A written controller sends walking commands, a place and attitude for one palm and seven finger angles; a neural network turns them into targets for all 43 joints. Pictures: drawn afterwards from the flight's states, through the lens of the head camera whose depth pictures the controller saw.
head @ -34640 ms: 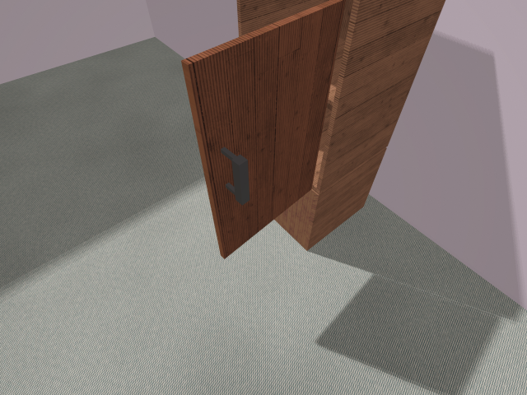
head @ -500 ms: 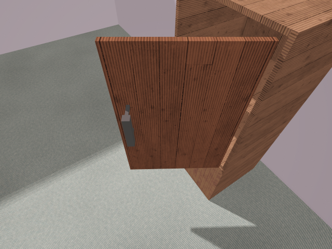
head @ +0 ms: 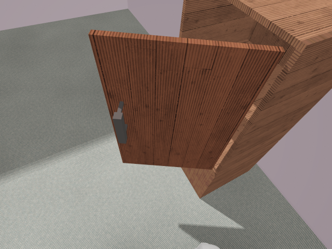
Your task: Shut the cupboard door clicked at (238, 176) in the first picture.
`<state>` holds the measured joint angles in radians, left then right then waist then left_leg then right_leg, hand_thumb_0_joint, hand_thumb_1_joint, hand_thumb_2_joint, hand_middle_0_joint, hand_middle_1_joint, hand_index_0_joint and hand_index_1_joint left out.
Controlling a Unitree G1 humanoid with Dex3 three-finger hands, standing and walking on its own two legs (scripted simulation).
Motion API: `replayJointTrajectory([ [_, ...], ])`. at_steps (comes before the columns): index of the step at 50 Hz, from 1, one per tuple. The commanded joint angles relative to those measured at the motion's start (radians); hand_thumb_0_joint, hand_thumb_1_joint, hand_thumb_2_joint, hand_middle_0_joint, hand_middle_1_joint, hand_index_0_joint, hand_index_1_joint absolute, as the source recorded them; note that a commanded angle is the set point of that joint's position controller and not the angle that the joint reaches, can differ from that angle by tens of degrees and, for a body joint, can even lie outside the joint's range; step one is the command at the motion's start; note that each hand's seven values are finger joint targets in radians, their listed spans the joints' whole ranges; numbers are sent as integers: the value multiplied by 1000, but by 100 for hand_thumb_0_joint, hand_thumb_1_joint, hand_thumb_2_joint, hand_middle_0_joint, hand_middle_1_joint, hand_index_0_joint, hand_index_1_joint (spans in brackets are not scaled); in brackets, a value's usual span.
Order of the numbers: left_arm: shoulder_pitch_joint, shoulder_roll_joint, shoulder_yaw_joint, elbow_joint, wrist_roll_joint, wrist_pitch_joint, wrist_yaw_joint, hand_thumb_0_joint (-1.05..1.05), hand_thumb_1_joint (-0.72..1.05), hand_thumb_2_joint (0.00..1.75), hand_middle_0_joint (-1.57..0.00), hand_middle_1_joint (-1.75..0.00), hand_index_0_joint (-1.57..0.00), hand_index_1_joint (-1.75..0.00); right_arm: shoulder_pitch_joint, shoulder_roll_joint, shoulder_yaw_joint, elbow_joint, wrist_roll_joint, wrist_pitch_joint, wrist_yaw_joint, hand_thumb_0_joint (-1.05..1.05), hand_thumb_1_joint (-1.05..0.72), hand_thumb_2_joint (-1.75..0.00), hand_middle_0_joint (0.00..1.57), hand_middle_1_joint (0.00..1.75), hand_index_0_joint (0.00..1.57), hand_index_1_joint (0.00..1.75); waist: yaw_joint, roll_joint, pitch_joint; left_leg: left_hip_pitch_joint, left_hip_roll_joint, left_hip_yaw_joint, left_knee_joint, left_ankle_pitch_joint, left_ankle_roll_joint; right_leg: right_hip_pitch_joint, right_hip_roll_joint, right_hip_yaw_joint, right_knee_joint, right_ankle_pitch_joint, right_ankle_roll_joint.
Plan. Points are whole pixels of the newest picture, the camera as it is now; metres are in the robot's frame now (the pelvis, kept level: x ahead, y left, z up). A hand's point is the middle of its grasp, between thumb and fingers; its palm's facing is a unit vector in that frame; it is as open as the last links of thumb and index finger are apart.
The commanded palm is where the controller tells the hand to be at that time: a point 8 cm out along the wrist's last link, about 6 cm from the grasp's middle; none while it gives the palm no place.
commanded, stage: come to a stop and stand still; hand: left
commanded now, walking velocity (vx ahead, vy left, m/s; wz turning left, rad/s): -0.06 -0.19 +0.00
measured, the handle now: (122, 123) +0.44 +0.15 -0.01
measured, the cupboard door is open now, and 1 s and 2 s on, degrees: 59 59 59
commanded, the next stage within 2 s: look again from close up in 1.72 s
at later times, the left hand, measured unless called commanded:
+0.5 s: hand out of the picture +0.06 +0.13 -0.19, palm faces +0.02 -0.98 -0.19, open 7.3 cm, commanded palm none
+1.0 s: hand out of the picture +0.03 +0.12 -0.17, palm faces -0.07 -0.97 -0.24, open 7.4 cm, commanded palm none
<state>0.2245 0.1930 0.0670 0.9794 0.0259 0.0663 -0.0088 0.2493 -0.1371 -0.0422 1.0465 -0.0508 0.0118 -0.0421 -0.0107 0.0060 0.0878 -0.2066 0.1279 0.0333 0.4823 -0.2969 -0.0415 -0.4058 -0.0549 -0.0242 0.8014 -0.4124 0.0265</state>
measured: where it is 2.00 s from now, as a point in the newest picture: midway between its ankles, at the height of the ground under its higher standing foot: outside the picture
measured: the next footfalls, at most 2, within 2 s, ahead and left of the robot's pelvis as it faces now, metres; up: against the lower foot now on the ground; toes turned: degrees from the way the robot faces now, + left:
right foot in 0.08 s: +0.04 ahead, -0.19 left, +0.00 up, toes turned -4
left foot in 0.32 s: +0.04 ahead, +0.06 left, +0.00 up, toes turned +0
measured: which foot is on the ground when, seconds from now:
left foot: down 0.00-0.08, up 0.10-0.30, down 0.32-1.00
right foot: up 0.00-0.06, down 0.08-1.00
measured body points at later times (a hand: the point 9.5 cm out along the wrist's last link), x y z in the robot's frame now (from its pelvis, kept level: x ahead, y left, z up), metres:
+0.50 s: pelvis +0.00 -0.05 -0.01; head +0.04 -0.03 +0.44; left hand +0.06 +0.18 -0.17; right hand +0.07 -0.28 -0.16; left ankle +0.01 +0.03 -0.74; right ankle +0.00 -0.18 -0.74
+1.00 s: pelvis +0.02 -0.06 +0.00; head +0.03 -0.09 +0.45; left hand +0.04 +0.17 -0.15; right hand +0.01 -0.29 -0.17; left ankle +0.01 +0.03 -0.74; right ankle +0.00 -0.18 -0.74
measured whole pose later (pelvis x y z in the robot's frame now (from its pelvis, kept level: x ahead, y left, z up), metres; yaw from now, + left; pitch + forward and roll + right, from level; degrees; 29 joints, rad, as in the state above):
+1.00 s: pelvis +0.02 -0.06 +0.00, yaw -3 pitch +0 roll +1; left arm 0.29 0.16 -0.03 1.05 0.02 0.00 0.02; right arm 0.29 -0.20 0.01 1.05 -0.02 -0.01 -0.01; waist 0.00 0.03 0.04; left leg -0.18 -0.03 0.11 0.42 -0.25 0.04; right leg -0.22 -0.04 0.00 0.50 -0.28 0.01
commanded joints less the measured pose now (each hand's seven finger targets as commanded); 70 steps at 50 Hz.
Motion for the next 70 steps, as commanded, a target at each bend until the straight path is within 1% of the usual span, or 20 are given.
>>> replayJointTrajectory([
  [1, 82, 46, 13, -40, -8, -34, -7, 0, 90, 90, -20, -30, -20, -30, 41, -260, -73, -47, 11, 1, -12, 0, -90, -90, 20, 30, 20, 30, 12, 198, -94, -11, 130, -63, 18, 398, 100, 171, 49, -85, -309, 189, -5],
  [2, 129, 95, 22, -27, -3, -44, -5, 0, 90, 90, -20, -30, -20, -30, 53, -234, -73, -49, 18, 1, -7, 0, -90, -90, 20, 30, 20, 30, 30, 74, -125, -79, 67, -23, 107, 245, 59, 284, 10, -38, -403, 315, -9],
  [3, 164, 178, 35, -14, 9, -53, 8, 0, 90, 90, -20, -30, -20, -30, 66, -143, -56, -68, 23, 4, -2, 0, -90, -90, 20, 30, 20, 30, 41, -198, -140, -246, -49, 80, 283, -97, 16, 405, -165, 127, -432, 579, -60],
  [4, 191, 219, 33, -16, 8, -55, 17, 0, 90, 90, -20, -30, -20, -30, 33, -88, -33, -105, 31, 11, -4, 0, -90, -90, 20, 30, 20, 30, 69, -353, -188, -272, -107, 43, 470, -406, 17, 359, -307, 280, -450, 738, -153],
  [6, 109, 173, 10, -30, 10, -62, 24, 0, 90, 90, -20, -30, -20, -30, 26, -70, -27, -101, 35, 16, 8, 0, -90, -90, 20, 30, 20, 30, 40, -222, -143, -247, -78, -24, 557, -316, 38, 227, -265, 218, -480, 448, -195],
  [7, 62, 159, 7, -32, 7, -73, 31, 0, 90, 90, -20, -30, -20, -30, 31, -76, -21, -91, 32, 13, 16, 0, -90, -90, 20, 30, 20, 30, 23, -320, -129, -254, -69, -31, 556, -278, 36, 219, -240, 254, -471, 441, -187],
  [11, 47, 150, -4, -47, 10, -82, 45, 0, 90, 90, -20, -30, -20, -30, 5, -72, -7, -78, 44, -6, 24, 0, -90, -90, 20, 30, 20, 30, 35, -189, -102, -187, -106, 16, 299, -205, 14, 249, -234, 191, -392, 729, -201],
  [14, 44, 175, 4, -46, -6, -73, 49, 0, 90, 90, -20, -30, -20, -30, 44, -66, -2, -63, 46, -7, 20, 0, -90, -90, 20, 30, 20, 30, 20, -103, -133, -34, -135, 40, 32, -17, 10, 235, -225, 185, -334, 714, -177],
  [16, 7, 140, 0, -59, -17, -62, 46, 0, 90, 90, -20, -30, -20, -30, 78, -103, -7, -54, 43, -14, 16, 0, -90, -90, 20, 30, 20, 30, 3, -48, -124, 106, -80, -6, -88, 170, 41, 126, -148, 134, -294, 496, -114],
  [18, 10, 78, -10, -75, -17, -45, 43, 0, 90, 90, -20, -30, -20, -30, 23, -169, -16, -91, 30, -12, 12, 0, -90, -90, 20, 30, 20, 30, 34, 151, -77, -31, 87, -160, -143, 326, 142, 151, -32, 25, -255, 156, -44],
  [19, -10, 70, -18, -60, -10, -36, 48, 0, 90, 90, -20, -30, -20, -30, -27, -153, -7, -90, 30, -12, 14, 0, -90, -90, 20, 30, 20, 30, 38, 222, -37, -82, 79, -172, -193, 321, 165, 173, -11, 1, -213, 55, -31],
  [23, 37, 46, -33, -23, -2, -35, 40, 0, 90, 90, -20, -30, -20, -30, -56, -132, -3, -101, 32, -17, 7, 0, -90, -90, 20, 30, 20, 30, 54, 100, -35, -51, 54, -146, -176, 290, 177, 178, -14, 9, -228, 74, -33],
  [24, 220, 84, -44, 48, -6, -78, 80, 0, 90, 90, -20, -30, -20, -30, -156, -204, -6, -155, 51, -32, 20, 0, -90, -90, 20, 30, 20, 30, 107, 154, -148, 48, 47, -76, 114, 504, 118, 166, -81, 80, -347, 300, -53],
  [25, 116, 153, -31, -15, -5, -91, 73, 0, 90, 90, -20, -30, -20, -30, -63, -128, -4, -188, 43, -25, 34, 0, -90, -90, 20, 30, 20, 30, 28, 22, -192, -14, -51, -41, 124, 198, 73, 194, -140, 200, -375, 301, -96],
  [26, 49, 165, -29, -34, -6, -97, 66, 0, 90, 90, -20, -30, -20, -30, -28, -113, 2, -181, 38, -27, 33, 0, -90, -90, 20, 30, 20, 30, -1, 24, -179, 11, -76, -25, 66, 110, 61, 174, -173, 218, -353, 365, -121],
  [27, 18, 163, -36, -39, -7, -97, 63, 0, 90, 90, -20, -30, -20, -30, 38, -123, 8, -161, 41, -30, 35, 0, -90, -90, 20, 30, 20, 30, -33, 29, -213, 53, -59, -45, -20, 108, 58, 166, -142, 152, -317, 286, -119],
  [30, 47, 88, -52, -30, -7, -77, 61, 0, 90, 90, -20, -30, -20, -30, 26, -176, 5, -157, 34, -33, 29, 0, -90, -90, 20, 30, 20, 30, 5, 63, -117, 20, 45, -141, -74, 387, 120, 149, 1, 3, -245, 113, -46],
  [37, 74, 96, -62, -10, -5, -73, 46, 0, 90, 90, -20, -30, -20, -30, 16, -167, 17, -144, 34, -27, 34, 0, -90, -90, 20, 30, 20, 30, 5, -50, 47, -82, -26, -113, -192, -102, 97, 92, -26, 86, -365, 73, -64],
  [45, 91, 107, -65, 15, -13, -90, 45, 0, 90, 90, -20, -30, -20, -30, 46, -154, 33, -77, 37, -46, 31, 0, -90, -90, 20, 30, 20, 30, 9, -50, -64, 26, -35, -58, -154, 96, 91, 158, -55, 108, -392, 211, -65],
  [70, 88, 76, -65, 108, -18, -100, 55, 0, 90, 90, -20, -30, -20, -30, 82, -98, 39, 69, 39, -44, 7, 0, -90, -90, 20, 30, 20, 30, 9, -25, -63, 100, -16, -17, -119, 288, 63, 245, -66, 93, -399, 530, -75],
])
